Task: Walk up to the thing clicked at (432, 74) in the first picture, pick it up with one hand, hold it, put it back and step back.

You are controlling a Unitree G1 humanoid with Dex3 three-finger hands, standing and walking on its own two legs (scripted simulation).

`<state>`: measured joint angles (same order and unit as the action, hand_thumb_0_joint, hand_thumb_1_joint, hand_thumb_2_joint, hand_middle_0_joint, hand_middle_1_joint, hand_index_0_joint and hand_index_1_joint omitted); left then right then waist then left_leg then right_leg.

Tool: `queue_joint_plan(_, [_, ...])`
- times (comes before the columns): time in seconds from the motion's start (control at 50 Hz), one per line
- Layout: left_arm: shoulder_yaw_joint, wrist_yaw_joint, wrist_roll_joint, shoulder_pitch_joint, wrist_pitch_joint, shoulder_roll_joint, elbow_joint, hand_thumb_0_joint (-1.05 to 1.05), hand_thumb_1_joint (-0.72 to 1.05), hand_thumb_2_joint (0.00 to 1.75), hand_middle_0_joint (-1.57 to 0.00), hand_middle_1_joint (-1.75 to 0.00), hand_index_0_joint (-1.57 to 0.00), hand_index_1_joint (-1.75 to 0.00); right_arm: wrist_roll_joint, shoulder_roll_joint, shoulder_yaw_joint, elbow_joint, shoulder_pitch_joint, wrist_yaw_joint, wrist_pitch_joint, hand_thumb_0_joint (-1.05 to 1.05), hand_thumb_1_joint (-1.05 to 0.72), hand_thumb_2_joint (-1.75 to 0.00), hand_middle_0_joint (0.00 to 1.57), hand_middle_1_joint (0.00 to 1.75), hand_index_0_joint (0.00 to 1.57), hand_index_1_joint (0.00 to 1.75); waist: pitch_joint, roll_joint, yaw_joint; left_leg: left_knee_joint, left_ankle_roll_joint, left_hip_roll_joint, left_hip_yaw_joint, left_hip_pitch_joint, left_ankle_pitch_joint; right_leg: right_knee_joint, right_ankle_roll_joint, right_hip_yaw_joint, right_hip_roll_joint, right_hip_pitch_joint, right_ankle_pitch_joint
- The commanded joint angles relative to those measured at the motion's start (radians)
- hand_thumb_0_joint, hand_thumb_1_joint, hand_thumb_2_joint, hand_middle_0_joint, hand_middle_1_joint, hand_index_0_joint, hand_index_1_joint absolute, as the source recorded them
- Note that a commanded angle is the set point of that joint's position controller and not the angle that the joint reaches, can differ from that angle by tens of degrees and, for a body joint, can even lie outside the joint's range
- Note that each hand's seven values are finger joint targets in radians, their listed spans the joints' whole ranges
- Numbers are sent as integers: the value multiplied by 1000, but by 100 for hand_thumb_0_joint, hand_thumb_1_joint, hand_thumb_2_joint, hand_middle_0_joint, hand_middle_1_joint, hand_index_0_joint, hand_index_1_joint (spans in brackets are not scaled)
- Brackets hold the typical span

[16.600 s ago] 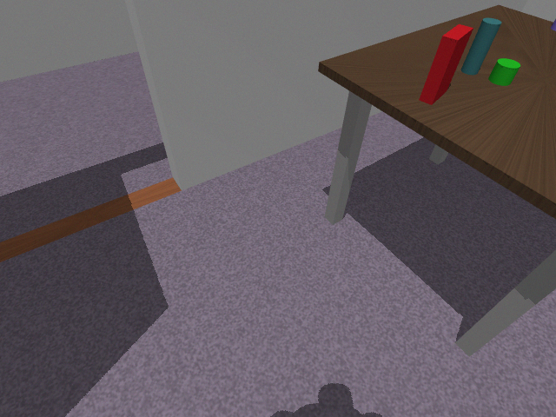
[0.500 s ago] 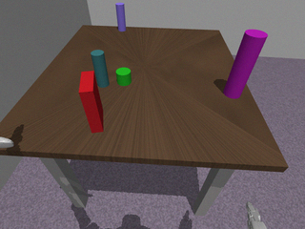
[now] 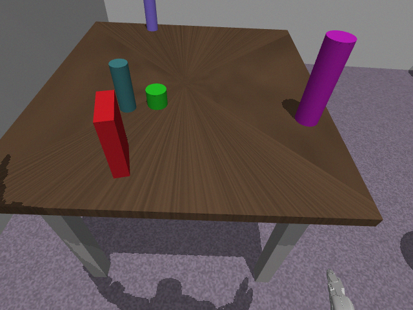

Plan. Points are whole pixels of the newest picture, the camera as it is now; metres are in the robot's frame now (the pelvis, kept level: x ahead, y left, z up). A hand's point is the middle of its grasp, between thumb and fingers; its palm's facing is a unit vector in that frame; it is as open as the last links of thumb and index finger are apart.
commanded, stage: go down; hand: left
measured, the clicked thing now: (113, 136) +0.49 +0.21 +0.07
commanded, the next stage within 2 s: approach in 1.50 s
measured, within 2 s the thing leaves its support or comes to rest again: neither
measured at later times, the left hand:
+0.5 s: hand out of the picture +0.35 +0.41 +0.19, palm faces +0.26 -0.97 -0.01, open 16.9 cm
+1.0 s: hand out of the picture +0.36 +0.42 +0.18, palm faces +0.28 -0.96 +0.00, open 16.9 cm
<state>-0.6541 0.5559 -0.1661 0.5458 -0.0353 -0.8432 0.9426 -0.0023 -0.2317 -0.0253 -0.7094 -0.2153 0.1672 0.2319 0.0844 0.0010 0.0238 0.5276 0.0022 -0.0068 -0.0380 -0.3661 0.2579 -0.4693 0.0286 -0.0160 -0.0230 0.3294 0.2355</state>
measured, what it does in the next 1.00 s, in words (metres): stands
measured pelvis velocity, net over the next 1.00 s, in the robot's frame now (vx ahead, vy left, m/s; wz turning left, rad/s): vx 0.02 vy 0.01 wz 0.01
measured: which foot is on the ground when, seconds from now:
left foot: down 0.00-1.00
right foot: down 0.00-1.00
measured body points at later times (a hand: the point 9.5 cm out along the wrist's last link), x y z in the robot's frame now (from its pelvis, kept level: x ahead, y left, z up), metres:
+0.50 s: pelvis +0.02 +0.01 +0.00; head +0.04 +0.02 +0.45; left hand +0.33 +0.46 +0.19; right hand +0.17 -0.25 -0.08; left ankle +0.00 +0.12 -0.74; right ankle +0.00 -0.14 -0.74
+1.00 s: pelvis +0.02 +0.01 -0.01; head +0.05 +0.03 +0.44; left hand +0.34 +0.48 +0.18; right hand +0.17 -0.25 -0.08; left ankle +0.00 +0.12 -0.74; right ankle +0.00 -0.14 -0.74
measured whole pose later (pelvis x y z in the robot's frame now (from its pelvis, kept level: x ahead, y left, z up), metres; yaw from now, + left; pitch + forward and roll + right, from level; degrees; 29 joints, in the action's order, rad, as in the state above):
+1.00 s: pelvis +0.02 +0.01 -0.01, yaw +0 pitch +10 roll -2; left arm -0.68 0.62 -0.17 0.62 0.00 -0.95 1.08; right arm -0.01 -0.24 -0.03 -0.71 -0.20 0.20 0.23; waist 0.12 -0.01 0.05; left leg 0.61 0.00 -0.01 -0.05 -0.47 0.31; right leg -0.51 0.03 -0.03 -0.02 0.41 0.27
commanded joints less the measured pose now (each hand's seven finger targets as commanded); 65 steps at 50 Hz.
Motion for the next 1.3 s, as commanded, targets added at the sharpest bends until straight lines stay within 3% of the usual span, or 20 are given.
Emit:
queue_joint_plan(0.0, [-66, 12, -36, 328, -54, -434, -208, 0, -42, 17, -3, -5, -1, -7, -3, -169, 68, 165, 99, 26, 58, 0, 57, -5, 5, 5, 5, 5, 288, 160, -6, -48, -10, 21, 17, 195, -283, 42, -38, -30, 27, -46, -208])
queue_joint_plan(0.04, [-34, 17, -33, 343, -43, -410, -220, 0, -40, 18, -2, -5, -1, -7, -3, -110, 22, 80, 32, 19, 47, 0, 58, -5, 5, 5, 5, 5, 263, 203, -12, -49, -6, 14, 15, 198, -308, 40, -45, -33, 32, -20, -212])
queue_joint_plan(0.1, [-62, 19, -44, 337, -39, -436, -229, 0, -39, 16, -3, -4, -1, -6, -6, -152, 59, 99, 69, 26, 56, 0, 57, -5, 5, 5, 5, 5, 276, 190, -6, -45, -5, 13, 12, 195, -302, 42, -43, -37, 33, -21, -205])
queue_joint_plan(0.16, [-60, 20, -50, 347, -34, -426, -244, 0, -40, 16, -2, -4, -1, -6, -9, -133, 43, 100, 85, 26, 58, 0, 57, -5, 5, 5, 5, 5, 252, 188, -15, -48, -4, 13, 11, 183, -288, 44, -44, -39, 34, -24, -193])
queue_joint_plan(0.34, [-84, 40, -50, 349, -14, -466, -204, 0, -40, 15, -2, -3, -1, -5, -4, -180, 69, 124, 121, 31, 63, 0, 56, -5, 5, 5, 5, 5, 320, 192, -5, -14, 8, -4, -3, 233, -445, 24, -48, -43, 40, -20, -261])
queue_joint_plan(0.36, [-68, 42, -49, 358, -9, -451, -198, 0, -39, 16, -2, -3, -1, -5, -2, -131, 35, 39, 83, 27, 54, 0, 56, -5, 5, 5, 5, 5, 293, 196, -13, -15, 4, -1, -4, 215, -427, 25, -49, -43, 40, -12, -254])
queue_joint_plan(0.4, [-76, 50, -51, 372, -6, -467, -186, 0, -39, 16, -2, -3, 0, -5, -5, -158, 57, 103, 114, 33, 57, 0, 56, -5, 5, 5, 5, 5, 307, 160, 2, -8, -5, 8, 5, 202, -400, 28, -43, -35, 35, -22, -264])
queue_joint_plan(0.44, [-87, 53, -49, 362, -4, -487, -166, 0, -37, 16, -2, -3, 0, -4, -5, -128, 26, 55, 76, 33, 51, 0, 56, -5, 5, 5, 5, 5, 298, 181, -11, -13, -5, 15, 7, 176, -380, 24, -43, -36, 32, -35, -256])
queue_joint_plan(0.58, [-78, 69, -44, 403, -5, -513, -110, 0, -38, 17, -1, -3, 0, -6, -7, -160, 40, 130, 93, 42, 49, 0, 56, -5, 5, 5, 5, 5, 299, 168, 12, -11, -7, 12, 2, 181, -353, 22, -47, -37, 34, -2, -230])
queue_joint_plan(0.7, [-76, 67, -39, 404, -21, -526, -71, 0, -39, 16, -1, -4, 0, -6, -7, -166, 44, 142, 73, 46, 48, 0, 56, -5, 5, 5, 5, 5, 294, 173, 12, 5, -11, 18, 6, 156, -309, 9, -44, -34, 30, 19, -209])
queue_joint_plan(0.72, [-65, 68, -36, 403, -19, -521, -67, 0, -37, 16, -1, -3, 0, -5, -7, -139, 21, 130, 81, 43, 46, 0, 56, -5, 5, 5, 5, 5, 279, 178, 3, 2, -11, 18, 4, 138, -300, 9, -46, -35, 31, 21, -198])
queue_joint_plan(0.86, [-95, 62, -40, 406, -27, -550, -101, 0, -39, 15, -2, -3, -1, -5, -8, -170, 51, 148, 63, 50, 48, 0, 55, -5, 5, 5, 5, 5, 348, 214, 6, 21, -5, 12, -3, 175, -345, -8, -48, -39, 33, 24, -213])
queue_joint_plan(0.9, [-64, 64, -34, 406, -23, -520, -87, 0, -40, 15, -2, -3, 0, -5, -8, -138, 25, 122, 76, 44, 45, 0, 55, -6, 5, 5, 5, 5, 318, 207, 5, 25, -5, 10, -7, 154, -357, -11, -50, -38, 34, 42, -218])
queue_joint_plan(0.96, [-66, 62, -30, 405, -28, -533, -77, 0, -39, 15, -2, -4, -1, -5, -7, -171, 57, 131, 100, 50, 48, 0, 55, -5, 5, 5, 5, 5, 325, 181, 11, 39, -13, 17, -1, 131, -344, -18, -43, -33, 28, 34, -233])
queue_joint_plan(1.04, [-105, 61, -39, 399, -32, -563, -121, 0, -38, 15, -2, -4, -1, -5, -7, -195, 79, 167, 87, 47, 46, 0, 55, -5, 5, 5, 5, 5, 364, 215, 3, 40, -1, 7, -8, 175, -374, -22, -49, -41, 34, 45, -222])
queue_joint_plan(1.08, [-108, 64, -40, 381, -25, -552, -131, 0, -36, 15, -2, -3, -1, -5, -9, -168, 59, 139, 35, 42, 41, 0, 56, -5, 5, 5, 5, 5, 338, 233, -5, 34, 6, 1, -14, 178, -389, -21, -52, -49, 40, 52, -213])
queue_joint_plan(1.12, [-69, 73, -45, 345, -14, -488, -111, 0, -37, 15, -2, -4, -1, -5, -12, -137, 35, 123, 40, 37, 43, 0, 56, -5, 5, 5, 5, 5, 307, 213, -1, 33, 0, 4, -10, 153, -380, -21, -51, -46, 39, 52, -216])
queue_joint_plan(1.14, [-86, 71, -47, 341, -16, -508, -116, 0, -37, 14, -2, -4, -1, -5, -10, -183, 73, 173, 70, 44, 50, 0, 55, -5, 5, 5, 5, 5, 328, 193, 8, 37, -2, 5, -8, 157, -385, -24, -48, -44, 38, 40, -228])
queue_joint_plan(1.22, [-106, 71, -53, 375, -10, -528, -161, 0, -38, 14, -2, -3, -1, -5, -9, -161, 50, 162, 49, 42, 47, 0, 55, -5, 5, 5, 5, 5, 352, 229, -2, 41, 1, 3, -9, 177, -398, -24, -49, -44, 36, 41, -225])
queue_joint_plan(1.28, [-77, 63, -49, 395, 3, -500, -174, 0, -34, 15, -1, -3, 0, -4, -10, -164, 50, 147, 62, 41, 49, 0, 55, -5, 5, 5, 5, 5, 306, 221, -4, 29, 3, 2, -12, 164, -370, -19, -52, -47, 39, 61, -200])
